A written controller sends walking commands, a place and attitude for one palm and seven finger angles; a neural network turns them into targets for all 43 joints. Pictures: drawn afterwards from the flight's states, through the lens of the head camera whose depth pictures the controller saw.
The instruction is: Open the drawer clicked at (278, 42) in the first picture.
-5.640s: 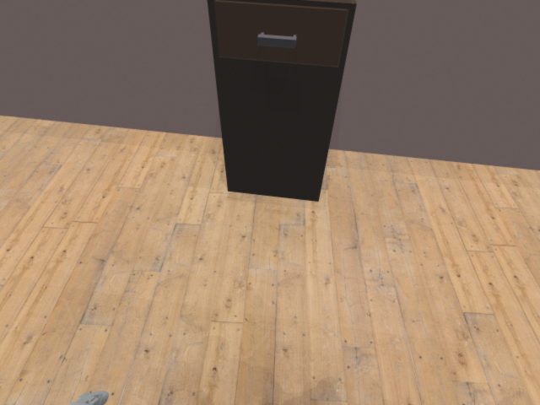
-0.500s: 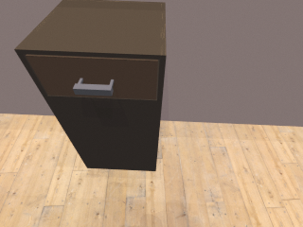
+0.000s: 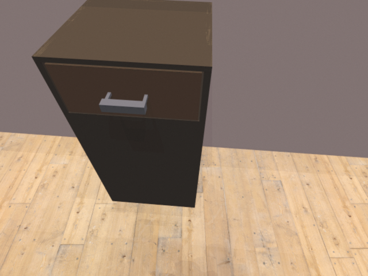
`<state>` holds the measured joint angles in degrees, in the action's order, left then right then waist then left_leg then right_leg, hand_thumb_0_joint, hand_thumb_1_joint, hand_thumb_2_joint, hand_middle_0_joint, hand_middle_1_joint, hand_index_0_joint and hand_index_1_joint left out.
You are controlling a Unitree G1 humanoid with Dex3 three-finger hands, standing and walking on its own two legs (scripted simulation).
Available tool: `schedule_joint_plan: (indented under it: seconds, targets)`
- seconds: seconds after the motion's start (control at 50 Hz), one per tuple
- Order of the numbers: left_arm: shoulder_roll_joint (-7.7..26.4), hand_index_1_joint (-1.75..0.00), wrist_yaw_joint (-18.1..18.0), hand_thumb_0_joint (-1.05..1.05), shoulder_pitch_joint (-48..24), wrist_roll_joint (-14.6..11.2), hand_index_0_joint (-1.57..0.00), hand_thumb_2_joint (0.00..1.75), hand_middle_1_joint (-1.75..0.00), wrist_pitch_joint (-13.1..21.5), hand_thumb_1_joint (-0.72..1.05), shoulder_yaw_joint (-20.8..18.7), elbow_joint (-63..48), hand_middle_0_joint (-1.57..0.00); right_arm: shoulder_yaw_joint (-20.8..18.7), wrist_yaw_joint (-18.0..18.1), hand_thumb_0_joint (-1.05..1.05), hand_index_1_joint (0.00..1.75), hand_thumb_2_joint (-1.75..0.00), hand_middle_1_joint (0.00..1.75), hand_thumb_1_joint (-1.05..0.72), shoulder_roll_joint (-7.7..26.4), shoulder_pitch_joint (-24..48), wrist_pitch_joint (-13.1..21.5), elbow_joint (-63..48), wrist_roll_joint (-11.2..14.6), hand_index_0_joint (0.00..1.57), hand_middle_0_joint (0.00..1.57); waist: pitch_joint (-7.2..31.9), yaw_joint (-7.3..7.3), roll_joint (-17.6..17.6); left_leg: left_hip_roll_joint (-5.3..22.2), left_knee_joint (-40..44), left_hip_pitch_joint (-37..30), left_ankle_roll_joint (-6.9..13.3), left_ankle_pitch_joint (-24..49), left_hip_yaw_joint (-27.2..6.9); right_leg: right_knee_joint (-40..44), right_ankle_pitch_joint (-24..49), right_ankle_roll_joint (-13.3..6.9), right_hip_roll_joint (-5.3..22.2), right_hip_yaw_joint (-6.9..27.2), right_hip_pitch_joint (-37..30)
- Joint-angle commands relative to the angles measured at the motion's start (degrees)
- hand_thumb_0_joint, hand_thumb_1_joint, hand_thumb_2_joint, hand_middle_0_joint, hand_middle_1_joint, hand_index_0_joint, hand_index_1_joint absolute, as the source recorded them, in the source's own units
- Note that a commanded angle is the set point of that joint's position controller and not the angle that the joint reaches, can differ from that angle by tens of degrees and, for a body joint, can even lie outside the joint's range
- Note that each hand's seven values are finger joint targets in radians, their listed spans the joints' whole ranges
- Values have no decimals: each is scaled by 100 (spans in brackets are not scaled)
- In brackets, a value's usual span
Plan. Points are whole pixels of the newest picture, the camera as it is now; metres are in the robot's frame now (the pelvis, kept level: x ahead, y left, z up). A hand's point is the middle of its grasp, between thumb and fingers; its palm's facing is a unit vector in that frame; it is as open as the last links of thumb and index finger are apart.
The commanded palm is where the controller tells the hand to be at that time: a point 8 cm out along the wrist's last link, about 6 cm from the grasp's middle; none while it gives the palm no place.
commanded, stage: look again from close up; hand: left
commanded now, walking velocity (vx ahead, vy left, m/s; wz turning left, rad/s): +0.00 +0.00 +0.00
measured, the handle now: (125, 101) +0.56 +0.21 +0.04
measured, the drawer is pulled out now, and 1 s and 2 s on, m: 0.00 0.00 0.00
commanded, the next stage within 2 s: come to a stop and stand still in 0.40 s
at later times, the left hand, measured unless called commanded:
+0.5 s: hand out of the picture +0.00 +0.19 -0.17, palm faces -0.02 -0.98 -0.20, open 7.4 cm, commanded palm none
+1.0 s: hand out of the picture +0.05 +0.21 -0.17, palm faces +0.01 -0.97 -0.23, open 7.3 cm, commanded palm none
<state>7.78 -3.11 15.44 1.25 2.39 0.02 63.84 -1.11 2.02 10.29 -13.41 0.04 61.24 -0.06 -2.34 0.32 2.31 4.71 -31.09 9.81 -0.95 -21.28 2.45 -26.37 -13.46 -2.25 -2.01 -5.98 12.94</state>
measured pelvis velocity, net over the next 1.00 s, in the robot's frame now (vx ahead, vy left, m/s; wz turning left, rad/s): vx -0.02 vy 0.02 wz -0.02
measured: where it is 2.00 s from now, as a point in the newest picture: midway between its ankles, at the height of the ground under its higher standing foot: outside the picture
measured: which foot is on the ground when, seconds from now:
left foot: down 0.00-1.00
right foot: down 0.00-1.00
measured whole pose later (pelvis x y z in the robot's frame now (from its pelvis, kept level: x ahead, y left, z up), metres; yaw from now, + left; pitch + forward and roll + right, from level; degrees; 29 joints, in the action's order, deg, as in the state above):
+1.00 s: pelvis -0.02 +0.02 +0.00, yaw -1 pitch -4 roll +0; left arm 12.4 -1.8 13.8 1.1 0.1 0.2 56.6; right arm -0.7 1.4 13.1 -11.6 0.1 57.0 -0.8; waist 0.7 0.2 -0.7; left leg 1.5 -30.2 7.2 0.7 -19.6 4.6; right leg -29.5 -13.6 -0.2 1.1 -3.6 12.3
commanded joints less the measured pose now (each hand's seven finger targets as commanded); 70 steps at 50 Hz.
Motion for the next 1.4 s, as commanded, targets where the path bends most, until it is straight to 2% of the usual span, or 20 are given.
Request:
schedule_joint_plan:
  seconds: [0.0,0.04,0.08,0.12,0.2,0.44,0.52,0.54,0.56,0.58,0.6,0.62,0.66,0.7,0.76,0.9,0.96,1.14,1.22,1.38]
  targets:
    - [667,-30,52,0,141,-80,-20,90,-30,-25,90,-97,-355,-20,24,-65,0,30,-90,30,-90,343,-872,111,-266,-103,20,20,169,-207,30,270,725,222,274,890,-339,208,392,-117,804,792,22]
    - [632,-30,91,0,193,-45,-20,90,-30,-136,90,-60,-331,-20,62,-61,0,30,-90,30,-90,412,-676,138,-343,-119,20,20,-423,-73,600,417,1115,718,367,1045,-534,-18,18,-17,623,565,22]
    - [581,-30,133,0,306,-56,-20,90,-30,-162,90,-20,-284,-20,89,-39,0,30,-90,30,-90,463,-585,145,-404,-105,20,20,-522,11,249,370,1265,839,412,769,-574,-26,17,18,593,544,-79]
    - [578,-30,150,0,337,-58,-20,90,-30,-167,90,-3,-266,-20,106,-34,0,30,-90,30,-90,514,-641,158,-395,-96,20,20,-483,-3,-105,293,1304,756,414,581,-553,35,81,26,641,595,-103]
    - [581,-30,161,0,354,-64,-20,90,-30,-182,90,0,-253,-20,139,-28,0,30,-90,30,-90,528,-772,177,-284,-101,20,20,-428,1,-63,264,1424,682,444,490,-572,-12,88,36,653,594,-132]
    - [526,-30,128,0,357,-74,-20,90,-30,-154,90,-33,-100,-20,161,23,0,30,-90,30,-90,314,-1006,221,134,-80,20,20,-224,-15,-152,207,1181,225,405,1610,-319,-150,782,28,739,667,-233]
    - [503,-30,134,0,385,-62,-20,90,-30,-154,90,-56,-53,-20,160,19,0,30,-90,30,-90,273,-1019,202,222,-91,20,20,-269,-12,-198,174,1118,285,412,1017,-278,-151,516,-21,744,708,-203]
    - [1240,-30,100,0,274,-28,-20,90,-30,-120,90,13,-554,-20,33,-59,0,30,-90,30,-90,798,-615,65,-363,-107,20,20,-699,-87,-1118,46,1125,595,254,1003,-385,-40,339,74,555,668,81]
    - [748,-30,48,0,488,-43,-20,90,-30,-104,90,-41,-509,-20,13,-10,0,30,-90,30,-90,709,-690,231,-469,-141,20,20,54,0,-952,127,599,599,305,1479,-400,-319,723,88,738,743,-231]
    - [865,-30,37,0,550,-47,-20,90,-30,-54,90,-61,-584,-20,-21,22,0,30,-90,30,-90,659,-759,284,-476,-120,20,20,735,-57,-500,22,373,251,328,1952,-374,-405,1598,-16,832,902,-508]
    - [948,-30,31,0,572,-54,-20,90,-30,-16,90,-129,-651,-20,-72,53,0,30,-90,30,-90,649,-762,282,-480,-95,20,20,928,-79,-304,-24,204,179,323,1939,-333,-424,2172,-96,953,1002,-615]
    - [1031,-30,32,0,580,-52,-20,90,-30,-5,90,-170,-699,-20,-99,74,0,30,-90,30,-90,647,-782,260,-496,-75,20,20,950,-104,-197,-52,117,191,306,1876,-281,-458,2661,-161,1050,1060,-672]
    - [1007,-30,27,0,535,-50,-20,90,-30,-38,90,-182,-777,-20,-91,54,0,30,-90,30,-90,556,-797,172,-538,-80,20,20,539,-150,-405,-92,119,388,303,1507,-184,-420,2811,-180,1060,1037,-534]
    - [1100,-30,28,0,451,-39,-20,90,-30,-61,90,-235,-886,-20,-144,67,0,30,-90,30,-90,669,-728,157,-576,-66,20,20,397,-135,-136,-3,180,329,311,2027,-227,-511,2901,-165,991,896,-455]
    - [1043,-30,34,0,415,-44,-20,90,-30,-106,90,-201,-947,-20,-141,46,0,30,-90,30,-90,710,-569,116,-613,-82,20,20,269,-119,-269,75,203,201,316,2303,-214,-428,2543,-94,875,807,-321]
    - [1196,-30,95,0,36,-47,-20,90,-30,-152,90,-153,-1011,-20,-92,-36,0,30,-90,30,-90,927,-71,64,-671,-95,20,20,-224,-78,-204,103,752,406,294,1130,-300,235,988,30,844,909,-91]
    - [1197,-30,109,0,-25,-46,-20,90,-30,-162,90,-128,-992,-20,-61,-72,0,30,-90,30,-90,948,-49,67,-634,-99,20,20,-227,-63,-109,114,971,428,291,804,-346,441,494,79,820,892,-111]
    - [1046,-30,100,0,153,-46,-20,90,-30,-169,90,-58,-773,-20,-7,-123,0,30,-90,30,-90,877,-213,62,-391,-77,20,20,-212,-36,-116,147,1398,539,267,372,-487,625,305,187,819,782,-278]
    - [916,-30,82,0,329,-48,-20,90,-30,-165,90,-33,-615,-20,3,-119,0,30,-90,30,-90,742,-384,47,-206,-64,20,20,-296,-31,-280,146,1495,657,266,176,-500,669,226,213,840,750,-301]
    - [594,-30,38,0,725,-38,-20,90,-30,-156,90,-31,-326,-20,-3,-83,0,30,-90,30,-90,497,-752,50,90,-42,20,20,-359,-22,-206,174,1615,742,296,-59,-550,603,239,214,809,678,-271]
